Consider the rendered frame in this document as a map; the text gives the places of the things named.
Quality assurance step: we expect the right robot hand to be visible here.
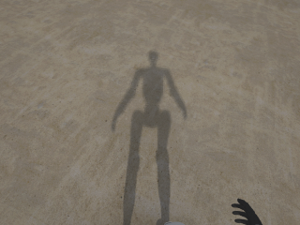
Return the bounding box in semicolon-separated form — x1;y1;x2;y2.
232;198;263;225

